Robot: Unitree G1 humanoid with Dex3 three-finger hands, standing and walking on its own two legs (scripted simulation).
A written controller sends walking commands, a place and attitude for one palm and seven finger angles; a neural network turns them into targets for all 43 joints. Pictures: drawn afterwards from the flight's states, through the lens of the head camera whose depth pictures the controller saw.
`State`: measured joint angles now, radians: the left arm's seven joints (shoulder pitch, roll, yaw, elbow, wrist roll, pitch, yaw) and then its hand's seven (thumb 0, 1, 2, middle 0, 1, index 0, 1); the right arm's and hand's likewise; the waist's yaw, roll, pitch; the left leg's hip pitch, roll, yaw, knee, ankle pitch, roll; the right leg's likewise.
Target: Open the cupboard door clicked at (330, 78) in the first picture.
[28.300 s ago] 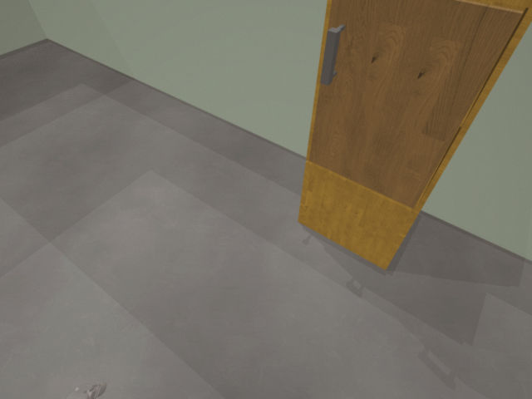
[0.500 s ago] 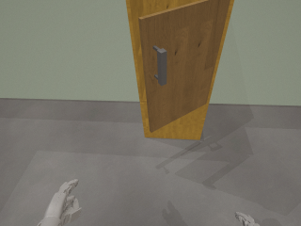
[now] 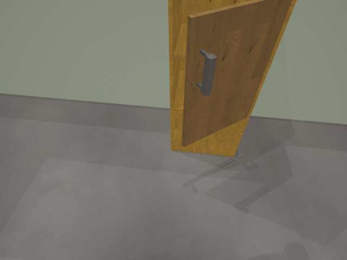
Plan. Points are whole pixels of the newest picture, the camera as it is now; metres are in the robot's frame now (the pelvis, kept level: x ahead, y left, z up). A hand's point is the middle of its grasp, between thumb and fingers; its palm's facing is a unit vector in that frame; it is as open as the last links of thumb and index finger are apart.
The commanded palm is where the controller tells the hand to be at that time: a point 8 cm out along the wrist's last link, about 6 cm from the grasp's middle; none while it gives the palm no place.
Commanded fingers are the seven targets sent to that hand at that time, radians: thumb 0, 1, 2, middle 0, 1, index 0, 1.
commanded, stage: let the arm hang, fingers relaxed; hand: left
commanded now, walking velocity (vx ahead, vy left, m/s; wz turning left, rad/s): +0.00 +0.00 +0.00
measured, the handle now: (204, 72) +0.65 -0.05 +0.07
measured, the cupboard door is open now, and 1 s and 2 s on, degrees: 37 37 37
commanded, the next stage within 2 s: look to check the result in 0.42 s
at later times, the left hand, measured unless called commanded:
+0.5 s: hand out of the picture +0.02 +0.16 -0.17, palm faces +0.01 -0.98 -0.21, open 7.3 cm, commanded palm none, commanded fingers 0.00 0.90 0.90 -0.20 -0.30 -0.20 -0.30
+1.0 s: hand out of the picture +0.00 +0.16 -0.17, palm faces +0.02 -0.97 -0.24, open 7.4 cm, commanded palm none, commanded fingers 0.00 0.90 0.90 -0.20 -0.30 -0.20 -0.30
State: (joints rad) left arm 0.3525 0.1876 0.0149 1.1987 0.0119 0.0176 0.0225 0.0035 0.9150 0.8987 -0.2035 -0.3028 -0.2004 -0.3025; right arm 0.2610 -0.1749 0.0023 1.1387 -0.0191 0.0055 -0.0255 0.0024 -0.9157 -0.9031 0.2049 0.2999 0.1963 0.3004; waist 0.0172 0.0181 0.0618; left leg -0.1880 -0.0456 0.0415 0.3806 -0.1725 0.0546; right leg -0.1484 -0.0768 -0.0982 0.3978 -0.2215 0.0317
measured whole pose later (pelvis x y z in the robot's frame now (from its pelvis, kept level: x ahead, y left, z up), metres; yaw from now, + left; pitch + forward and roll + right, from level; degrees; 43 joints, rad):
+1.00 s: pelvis +0.00 -0.03 +0.00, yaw +0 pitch -2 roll +0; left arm 0.24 0.19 0.02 1.17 0.01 -0.01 0.02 0.00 0.91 0.90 -0.21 -0.30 -0.20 -0.30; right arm 0.19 -0.21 -0.01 1.15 -0.02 0.00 -0.02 0.00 -0.91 -0.90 0.20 0.30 0.20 0.30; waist 0.00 0.02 0.06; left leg -0.17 0.01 0.02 0.37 -0.17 0.00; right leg -0.12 -0.02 -0.11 0.37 -0.22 -0.01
